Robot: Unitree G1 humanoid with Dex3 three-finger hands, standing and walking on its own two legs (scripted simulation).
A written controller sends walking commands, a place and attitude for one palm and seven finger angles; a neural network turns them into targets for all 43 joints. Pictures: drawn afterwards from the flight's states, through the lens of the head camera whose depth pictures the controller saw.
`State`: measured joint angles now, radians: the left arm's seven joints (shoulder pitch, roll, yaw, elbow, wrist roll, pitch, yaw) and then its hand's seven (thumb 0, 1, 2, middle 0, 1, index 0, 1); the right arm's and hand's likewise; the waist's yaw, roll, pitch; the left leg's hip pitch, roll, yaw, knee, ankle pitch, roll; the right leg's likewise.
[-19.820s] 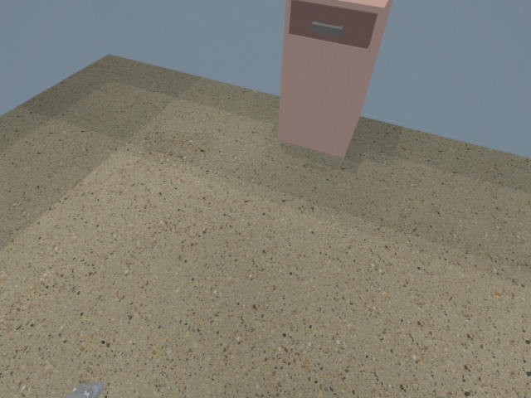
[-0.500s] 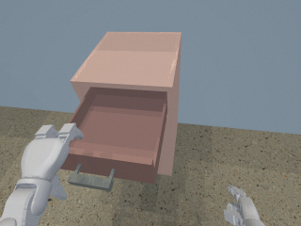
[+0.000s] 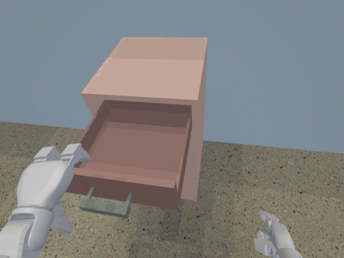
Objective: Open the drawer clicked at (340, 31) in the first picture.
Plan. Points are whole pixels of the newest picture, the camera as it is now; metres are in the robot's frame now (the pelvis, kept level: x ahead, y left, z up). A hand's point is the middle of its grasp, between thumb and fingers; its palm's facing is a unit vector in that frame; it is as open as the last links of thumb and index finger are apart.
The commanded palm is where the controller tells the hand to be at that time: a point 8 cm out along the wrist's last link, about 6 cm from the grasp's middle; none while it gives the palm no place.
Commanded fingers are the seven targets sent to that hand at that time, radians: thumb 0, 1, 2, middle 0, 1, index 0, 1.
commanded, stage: draw the hand back to the body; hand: left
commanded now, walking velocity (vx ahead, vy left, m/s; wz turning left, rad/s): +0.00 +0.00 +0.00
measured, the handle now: (108, 200) +0.26 +0.24 -0.07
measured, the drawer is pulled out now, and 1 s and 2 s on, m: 0.30 0.30 0.30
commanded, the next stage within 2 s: step back with the hand held close in 1.26 s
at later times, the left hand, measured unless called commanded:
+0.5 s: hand (69, 181) +0.20 +0.22 +0.15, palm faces +0.39 -0.83 -0.39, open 13.3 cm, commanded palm +0.15 +0.26 +0.16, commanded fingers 0.00 -0.05 0.50 -0.27 -0.91 -0.27 -0.91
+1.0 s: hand (54, 179) +0.19 +0.24 +0.17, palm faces +0.43 -0.80 -0.43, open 9.1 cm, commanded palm +0.14 +0.28 +0.18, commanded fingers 0.00 0.83 0.87 -0.20 -0.34 -0.20 -0.34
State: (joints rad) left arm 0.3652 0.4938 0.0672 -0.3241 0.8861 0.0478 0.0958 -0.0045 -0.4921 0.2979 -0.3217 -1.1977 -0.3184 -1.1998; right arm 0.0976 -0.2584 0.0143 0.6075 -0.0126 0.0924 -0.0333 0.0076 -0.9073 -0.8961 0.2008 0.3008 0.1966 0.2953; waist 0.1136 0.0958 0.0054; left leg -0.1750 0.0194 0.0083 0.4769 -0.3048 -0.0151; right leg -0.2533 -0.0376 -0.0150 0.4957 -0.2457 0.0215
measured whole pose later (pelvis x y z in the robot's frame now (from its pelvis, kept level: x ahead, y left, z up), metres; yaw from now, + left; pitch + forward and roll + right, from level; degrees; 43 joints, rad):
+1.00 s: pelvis +0.01 +0.00 +0.01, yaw +0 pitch -3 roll -1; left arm 0.52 0.32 0.30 -0.48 -0.02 -0.13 0.12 0.00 0.49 0.72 -0.24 -0.56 -0.24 -0.56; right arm 0.17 -0.21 0.00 0.64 -0.01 -0.18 -0.09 0.01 -0.91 -0.90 0.20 0.30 0.20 0.30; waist 0.07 0.07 0.04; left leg -0.05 0.04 0.00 0.39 -0.29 -0.03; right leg -0.11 -0.02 -0.03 0.39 -0.22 0.01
